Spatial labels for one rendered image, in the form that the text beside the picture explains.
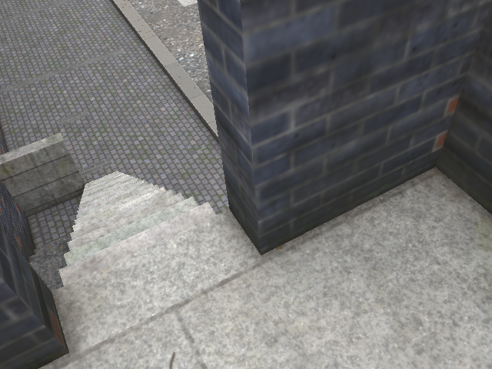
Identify stairs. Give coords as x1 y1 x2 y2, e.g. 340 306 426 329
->
59 171 216 286

